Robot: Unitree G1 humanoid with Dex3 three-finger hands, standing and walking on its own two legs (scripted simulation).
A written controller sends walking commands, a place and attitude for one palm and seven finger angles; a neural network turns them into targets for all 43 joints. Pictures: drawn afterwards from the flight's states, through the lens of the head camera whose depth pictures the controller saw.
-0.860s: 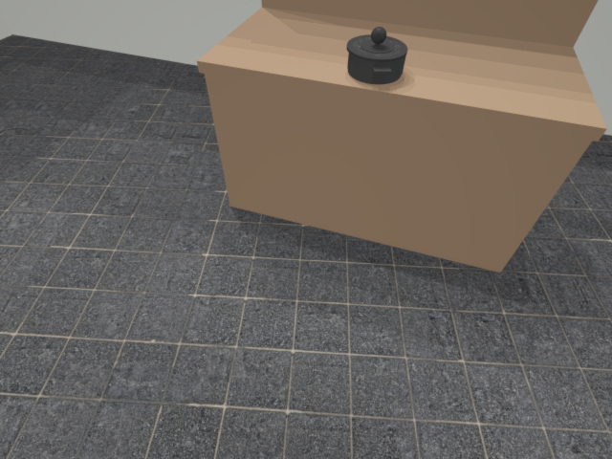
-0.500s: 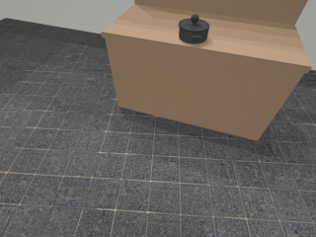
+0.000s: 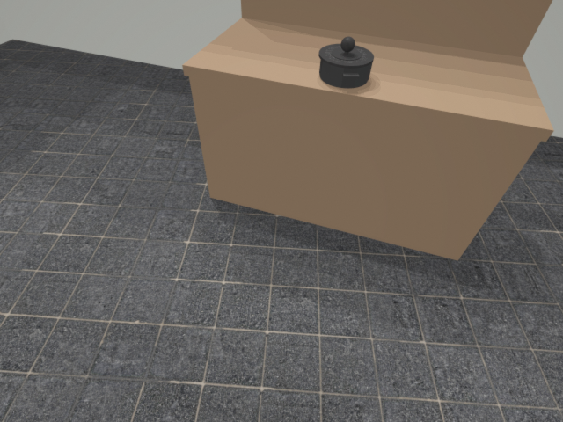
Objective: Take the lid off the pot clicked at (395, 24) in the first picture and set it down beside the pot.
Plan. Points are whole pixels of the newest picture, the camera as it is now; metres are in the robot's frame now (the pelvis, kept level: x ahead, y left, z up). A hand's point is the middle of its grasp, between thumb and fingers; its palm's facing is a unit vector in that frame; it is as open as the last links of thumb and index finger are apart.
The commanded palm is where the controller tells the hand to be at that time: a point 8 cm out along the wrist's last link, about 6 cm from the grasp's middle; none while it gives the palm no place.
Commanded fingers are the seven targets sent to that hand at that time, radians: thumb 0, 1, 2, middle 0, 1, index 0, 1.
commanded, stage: walk to a spot facing it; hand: left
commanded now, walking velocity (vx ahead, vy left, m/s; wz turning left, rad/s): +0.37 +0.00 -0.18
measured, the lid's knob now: (347, 44) +1.24 -0.14 +0.04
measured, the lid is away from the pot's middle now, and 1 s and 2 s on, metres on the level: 0.00 0.00 0.00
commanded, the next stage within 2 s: turn to face it in 0.88 s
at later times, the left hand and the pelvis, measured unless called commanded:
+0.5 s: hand (219, 356) +0.28 +0.14 -0.19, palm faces -0.14 -0.97 -0.20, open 7.4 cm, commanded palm none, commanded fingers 0.00 0.90 0.90 -0.20 -0.30 -0.20 -0.30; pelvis +0.16 -0.04 -0.03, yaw -7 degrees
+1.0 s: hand (242, 345) +0.30 +0.10 -0.18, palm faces +0.12 -0.98 -0.16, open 7.4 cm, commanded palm none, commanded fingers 0.00 0.90 0.90 -0.20 -0.30 -0.20 -0.30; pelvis +0.36 -0.06 -0.01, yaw +1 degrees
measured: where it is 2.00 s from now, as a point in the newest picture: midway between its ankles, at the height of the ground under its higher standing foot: (306, 361)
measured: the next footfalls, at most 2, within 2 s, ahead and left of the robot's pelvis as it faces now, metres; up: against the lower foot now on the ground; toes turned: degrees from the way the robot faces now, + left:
right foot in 0.50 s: +0.31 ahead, -0.15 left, +0.00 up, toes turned -14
left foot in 1.06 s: +0.52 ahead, +0.06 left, +0.00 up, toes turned +8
